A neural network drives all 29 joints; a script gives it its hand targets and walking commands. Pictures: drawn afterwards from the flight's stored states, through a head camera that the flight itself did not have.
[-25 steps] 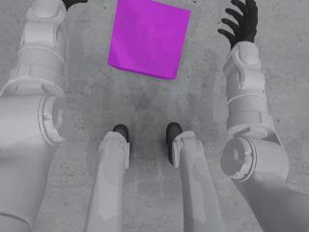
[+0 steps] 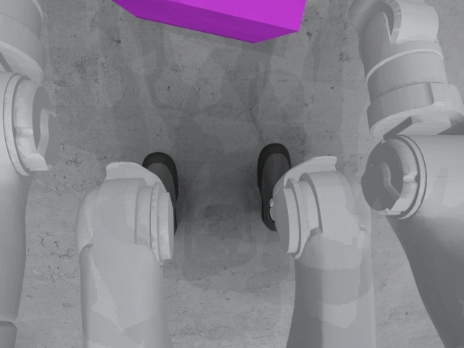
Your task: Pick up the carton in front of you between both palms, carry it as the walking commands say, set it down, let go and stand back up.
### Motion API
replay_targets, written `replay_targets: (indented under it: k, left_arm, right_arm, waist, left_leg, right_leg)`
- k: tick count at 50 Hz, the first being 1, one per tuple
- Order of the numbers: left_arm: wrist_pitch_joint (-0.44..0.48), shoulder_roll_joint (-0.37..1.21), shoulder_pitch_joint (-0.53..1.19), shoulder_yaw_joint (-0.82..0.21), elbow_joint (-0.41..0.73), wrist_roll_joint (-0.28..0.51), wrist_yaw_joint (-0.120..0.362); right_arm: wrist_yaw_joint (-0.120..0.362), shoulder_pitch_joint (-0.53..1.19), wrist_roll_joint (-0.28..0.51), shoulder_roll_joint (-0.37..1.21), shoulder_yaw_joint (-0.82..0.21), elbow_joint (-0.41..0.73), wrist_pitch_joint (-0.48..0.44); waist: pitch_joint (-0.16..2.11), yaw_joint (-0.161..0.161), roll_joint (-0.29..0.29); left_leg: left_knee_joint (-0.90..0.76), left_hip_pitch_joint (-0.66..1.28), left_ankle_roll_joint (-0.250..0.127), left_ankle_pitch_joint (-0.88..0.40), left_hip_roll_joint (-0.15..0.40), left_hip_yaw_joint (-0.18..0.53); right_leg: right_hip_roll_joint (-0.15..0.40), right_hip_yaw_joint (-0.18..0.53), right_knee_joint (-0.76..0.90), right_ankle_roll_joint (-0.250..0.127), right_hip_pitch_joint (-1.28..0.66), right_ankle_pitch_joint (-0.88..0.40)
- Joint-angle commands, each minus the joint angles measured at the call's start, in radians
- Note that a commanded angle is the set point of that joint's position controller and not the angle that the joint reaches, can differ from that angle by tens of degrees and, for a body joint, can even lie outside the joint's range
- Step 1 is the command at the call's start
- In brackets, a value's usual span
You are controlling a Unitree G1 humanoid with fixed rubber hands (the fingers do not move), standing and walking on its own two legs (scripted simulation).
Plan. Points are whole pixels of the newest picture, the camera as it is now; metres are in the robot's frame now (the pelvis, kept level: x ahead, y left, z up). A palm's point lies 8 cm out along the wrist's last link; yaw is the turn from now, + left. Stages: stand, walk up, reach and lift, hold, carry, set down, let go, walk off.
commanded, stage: reach and lift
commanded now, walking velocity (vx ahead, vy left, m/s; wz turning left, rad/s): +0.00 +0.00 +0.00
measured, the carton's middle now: out of the picture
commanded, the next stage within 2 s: none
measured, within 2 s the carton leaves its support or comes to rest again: leaves its support in 0.84 s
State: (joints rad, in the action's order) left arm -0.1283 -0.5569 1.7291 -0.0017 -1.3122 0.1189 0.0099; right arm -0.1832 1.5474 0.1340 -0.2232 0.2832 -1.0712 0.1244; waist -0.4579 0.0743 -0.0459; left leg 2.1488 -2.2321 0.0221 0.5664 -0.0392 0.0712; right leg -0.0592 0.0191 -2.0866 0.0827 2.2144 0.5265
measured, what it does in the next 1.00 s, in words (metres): stands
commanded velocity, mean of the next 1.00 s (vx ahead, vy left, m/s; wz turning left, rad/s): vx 0.00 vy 0.00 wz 0.00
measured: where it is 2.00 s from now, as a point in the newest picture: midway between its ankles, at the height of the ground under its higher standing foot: (220, 206)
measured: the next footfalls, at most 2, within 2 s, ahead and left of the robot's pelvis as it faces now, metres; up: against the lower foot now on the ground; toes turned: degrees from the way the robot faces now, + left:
none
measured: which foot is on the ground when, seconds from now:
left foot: down 0.00-1.00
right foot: down 0.00-1.00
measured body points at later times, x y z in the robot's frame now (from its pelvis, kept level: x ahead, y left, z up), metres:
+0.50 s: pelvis +0.01 +0.00 -0.02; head +0.39 +0.04 +0.20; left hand +0.61 +0.18 -0.20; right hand +0.57 -0.14 -0.20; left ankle +0.11 +0.12 -0.35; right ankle +0.13 -0.13 -0.35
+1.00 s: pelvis +0.01 +0.00 -0.01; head +0.37 +0.05 +0.25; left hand +0.60 +0.19 -0.15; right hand +0.58 -0.12 -0.14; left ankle +0.11 +0.12 -0.35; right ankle +0.13 -0.13 -0.35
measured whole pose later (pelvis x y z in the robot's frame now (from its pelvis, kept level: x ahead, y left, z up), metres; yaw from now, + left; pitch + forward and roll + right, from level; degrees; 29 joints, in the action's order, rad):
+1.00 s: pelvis +0.01 +0.00 -0.01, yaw +1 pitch +37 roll -3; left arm -0.32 -0.37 1.51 0.07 -0.94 0.02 -0.06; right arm -0.23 1.38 0.07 -0.09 0.40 -0.79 0.25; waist -0.31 0.03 -0.08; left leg 2.22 -2.24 0.03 0.62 -0.05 0.06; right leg -0.10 0.05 -2.17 0.10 2.22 0.59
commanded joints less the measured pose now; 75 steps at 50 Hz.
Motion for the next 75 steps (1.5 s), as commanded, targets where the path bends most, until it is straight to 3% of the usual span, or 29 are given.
replay_targets:
  k: [1, 8, 10, 12, 17, 22, 23, 24, 26, 29, 36, 41, 42, 47, 48, 49, 51, 54, 61, 62, 63, 64, 67, 68, 69, 70, 72, 74, 75]
  left_arm:
    - [0.073, -0.130, 0.363, -0.003, 0.205, 0.012, -0.027]
    - [0.042, -0.108, 0.244, -0.058, 0.132, 0.054, -0.021]
    - [0.028, -0.093, 0.222, -0.040, 0.109, 0.074, -0.008]
    - [0.050, -0.090, 0.213, -0.064, 0.163, 0.074, 0.004]
    - [0.058, -0.059, 0.300, -0.045, 0.195, 0.058, -0.012]
    - [0.046, -0.027, 0.315, -0.071, 0.164, 0.055, -0.001]
    - [0.039, 0.028, 0.310, -0.109, 0.124, 0.071, 0.000]
    - [0.029, 0.037, 0.216, -0.041, 0.054, -0.007, 0.012]
    - [0.032, 0.219, 0.280, -0.049, 0.182, -0.007, 0.040]
    - [-0.012, 0.678, 0.342, -0.065, 0.104, -0.068, 0.135]
    - [-0.063, 1.022, 0.319, -0.031, 0.273, -0.082, 0.262]
    - [-0.066, 1.108, 0.429, -0.183, 0.511, 0.020, 0.266]
    - [-0.076, 1.076, 0.459, -0.197, 0.547, 0.039, 0.260]
    - [-0.117, 1.271, 0.441, -0.268, 0.737, 0.072, 0.236]
    - [-0.137, 1.288, 0.401, -0.247, 0.698, 0.034, 0.228]
    - [-0.168, 1.331, 0.307, -0.233, 0.607, 0.023, 0.235]
    - [-0.177, 1.357, 0.247, -0.172, 0.624, -0.024, 0.228]
    - [-0.229, 1.426, 0.033, -0.052, 0.394, -0.123, 0.247]
    - [-0.212, 1.426, 0.103, 0.021, 0.418, -0.207, 0.228]
    - [-0.223, 1.386, 0.082, 0.051, 0.388, -0.246, 0.238]
    - [-0.214, 1.397, 0.099, 0.046, 0.429, -0.226, 0.227]
    - [-0.224, 1.419, 0.034, 0.044, 0.418, -0.258, 0.223]
    - [-0.246, 1.470, 0.114, 0.059, 0.441, -0.262, 0.242]
    - [-0.244, 1.418, 0.094, 0.086, 0.445, -0.292, 0.240]
    - [-0.247, 1.521, 0.124, 0.039, 0.472, -0.243, 0.240]
    - [-0.229, 1.484, 0.119, 0.019, 0.551, -0.226, 0.241]
    - [-0.262, 1.522, 0.111, -0.016, 0.496, -0.218, 0.236]
    - [-0.265, 1.508, 0.024, -0.015, 0.550, -0.236, 0.250]
    - [-0.276, 1.560, 0.065, -0.005, 0.493, -0.230, 0.248]
  right_arm:
    - [-0.004, 0.279, 0.014, -0.125, -0.017, 0.113, -0.063]
    - [-0.013, 0.158, 0.082, -0.149, -0.051, 0.089, -0.054]
    - [0.003, 0.166, 0.047, -0.141, -0.048, 0.012, -0.032]
    - [0.001, 0.109, 0.041, -0.105, -0.037, 0.058, -0.057]
    - [0.007, 0.208, 0.079, -0.059, -0.053, 0.128, -0.071]
    - [-0.006, 0.257, 0.039, -0.071, -0.050, 0.135, -0.067]
    - [-0.006, 0.232, 0.065, -0.013, -0.071, 0.067, -0.059]
    - [-0.001, 0.225, 0.060, 0.019, -0.062, 0.040, -0.042]
    - [0.048, 0.233, -0.012, 0.158, -0.014, 0.097, -0.044]
    - [0.143, 0.419, -0.073, 0.528, -0.061, 0.133, -0.007]
    - [0.297, 0.560, -0.033, 0.942, -0.149, 0.190, 0.076]
    - [0.280, 0.457, 0.002, 1.020, -0.212, 0.217, 0.095]
    - [0.272, 0.540, 0.032, 1.040, -0.266, 0.272, 0.099]
    - [0.255, 0.607, 0.098, 1.111, -0.365, 0.493, 0.121]
    - [0.255, 0.610, 0.061, 1.174, -0.360, 0.476, 0.144]
    - [0.257, 0.561, 0.030, 1.102, -0.319, 0.472, 0.145]
    - [0.271, 0.494, 0.004, 1.158, -0.337, 0.472, 0.170]
    - [0.292, 0.462, -0.109, 1.137, -0.272, 0.427, 0.200]
    - [0.315, 0.299, -0.244, 1.175, -0.150, 0.385, 0.217]
    - [0.315, 0.394, -0.196, 1.127, -0.191, 0.375, 0.214]
    - [0.324, 0.362, -0.228, 1.136, -0.170, 0.374, 0.222]
    - [0.334, 0.359, -0.219, 1.189, -0.205, 0.402, 0.225]
    - [0.340, 0.264, -0.247, 1.216, -0.147, 0.333, 0.260]
    - [0.358, 0.301, -0.226, 1.266, -0.172, 0.307, 0.269]
    - [0.358, 0.300, -0.231, 1.268, -0.193, 0.390, 0.263]
    - [0.352, 0.340, -0.178, 1.301, -0.260, 0.410, 0.265]
    - [0.366, 0.368, -0.206, 1.260, -0.278, 0.461, 0.264]
    - [0.368, 0.271, -0.196, 1.330, -0.262, 0.419, 0.284]
    - [0.374, 0.258, -0.227, 1.310, -0.224, 0.377, 0.291]
  waist:
    - [1.301, 0.012, 0.159]
    - [1.308, -0.051, 0.202]
    - [1.184, -0.046, 0.077]
    - [1.203, 0.031, 0.107]
    - [1.227, -0.029, 0.138]
    - [1.251, 0.027, 0.134]
    - [1.228, 0.013, 0.147]
    - [1.115, -0.087, 0.115]
    - [1.156, -0.009, 0.163]
    - [1.062, 0.006, 0.140]
    - [1.039, -0.134, 0.078]
    - [1.322, -0.039, 0.144]
    - [1.408, -0.093, 0.128]
    - [1.877, -0.072, 0.187]
    - [1.924, -0.064, 0.121]
    - [1.780, 0.020, 0.217]
    - [1.782, -0.079, 0.195]
    - [1.545, -0.025, 0.132]
    - [1.402, 0.000, 0.105]
    - [1.364, -0.085, 0.151]
    - [1.416, -0.025, 0.112]
    - [1.509, -0.088, 0.126]
    - [1.519, -0.040, 0.124]
    - [1.504, -0.099, 0.099]
    - [1.596, -0.034, 0.111]
    - [1.682, -0.111, 0.066]
    - [1.655, -0.018, 0.116]
    - [1.668, -0.117, 0.119]
    - [1.614, -0.008, 0.109]
  left_leg:
    - [-0.118, 0.640, -0.010, -0.394, 0.048, -0.034]
    - [-0.074, 0.726, 0.005, -0.385, 0.041, -0.057]
    - [-0.092, 0.605, -0.006, -0.344, 0.038, -0.045]
    - [-0.092, 0.565, -0.009, -0.319, 0.040, -0.029]
    - [-0.105, 0.634, -0.015, -0.360, 0.040, -0.026]
    - [-0.092, 0.637, -0.006, -0.333, 0.023, -0.046]
    - [-0.123, 0.657, -0.014, -0.273, 0.034, -0.036]
    - [-0.129, 0.561, -0.023, -0.235, 0.011, -0.065]
    - [-0.125, 0.599, -0.003, -0.285, 0.008, -0.029]
    - [-0.103, 0.630, -0.027, -0.300, -0.029, -0.040]
    - [-0.109, 0.474, -0.053, -0.341, -0.045, -0.091]
    - [-0.099, 0.623, -0.044, -0.394, -0.044, -0.107]
    - [-0.093, 0.695, -0.039, -0.430, -0.037, -0.105]
    - [-0.096, 0.939, -0.017, -0.625, -0.060, -0.141]
    - [-0.127, 0.962, -0.035, -0.644, -0.075, -0.140]
    - [-0.150, 0.922, -0.015, -0.573, -0.073, -0.107]
    - [-0.181, 0.949, -0.016, -0.539, -0.083, -0.142]
    - [-0.267, 0.739, -0.014, -0.410, -0.102, -0.120]
    - [-0.443, 0.627, -0.022, -0.186, -0.114, -0.106]
    - [-0.463, 0.637, -0.025, -0.166, -0.104, -0.133]
    - [-0.464, 0.704, -0.020, -0.209, -0.102, -0.117]
    - [-0.507, 0.756, -0.023, -0.224, -0.115, -0.150]
    - [-0.528, 0.782, -0.019, -0.142, -0.116, -0.142]
    - [-0.584, 0.789, -0.032, -0.153, -0.106, -0.147]
    - [-0.552, 0.805, -0.019, -0.167, -0.107, -0.136]
    - [-0.563, 0.837, -0.025, -0.215, -0.116, -0.145]
    - [-0.586, 0.881, -0.010, -0.194, -0.103, -0.119]
    - [-0.622, 0.903, -0.017, -0.216, -0.116, -0.160]
    - [-0.649, 0.910, -0.011, -0.182, -0.110, -0.134]
  right_leg:
    - [0.010, -0.089, 0.058, -0.006, -0.535, -0.371]
    - [-0.008, -0.117, 0.021, -0.001, -0.587, -0.343]
    - [-0.010, -0.101, 0.032, 0.000, -0.598, -0.325]
    - [-0.010, -0.121, 0.008, 0.001, -0.652, -0.366]
    - [-0.032, -0.127, 0.004, -0.014, -0.537, -0.350]
    - [-0.017, -0.134, 0.034, -0.014, -0.596, -0.326]
    - [-0.017, -0.148, 0.051, -0.015, -0.599, -0.288]
    - [-0.028, -0.135, 0.039, -0.005, -0.552, -0.230]
    - [-0.026, -0.118, 0.059, -0.011, -0.578, -0.288]
    - [-0.066, -0.141, 0.023, -0.017, -0.481, -0.242]
    - [-0.093, -0.126, -0.008, -0.029, -0.447, -0.295]
    - [-0.099, -0.132, -0.003, -0.060, -0.587, -0.362]
    - [-0.091, -0.139, -0.014, -0.050, -0.540, -0.354]
    - [-0.110, -0.151, 0.035, -0.066, -0.674, -0.471]
    - [-0.117, -0.160, 0.050, -0.040, -0.723, -0.503]
    - [-0.107, -0.181, 0.069, -0.044, -0.637, -0.442]
    - [-0.097, -0.152, 0.107, -0.039, -0.564, -0.368]
    - [-0.107, -0.163, 0.209, -0.028, -0.511, -0.271]
    - [-0.118, -0.154, 0.339, -0.040, -0.528, -0.131]
    - [-0.116, -0.150, 0.365, -0.032, -0.479, -0.101]
    - [-0.109, -0.173, 0.377, -0.030, -0.497, -0.105]
    - [-0.117, -0.147, 0.398, -0.025, -0.542, -0.132]
    - [-0.120, -0.141, 0.460, -0.036, -0.624, -0.070]
    - [-0.118, -0.141, 0.471, -0.025, -0.582, -0.082]
    - [-0.122, -0.137, 0.481, -0.034, -0.660, -0.115]
    - [-0.125, -0.144, 0.468, -0.020, -0.691, -0.151]
    - [-0.116, -0.153, 0.491, -0.031, -0.711, -0.120]
    - [-0.115, -0.127, 0.534, -0.035, -0.735, -0.118]
    - [-0.119, -0.138, 0.560, -0.037, -0.768, -0.123]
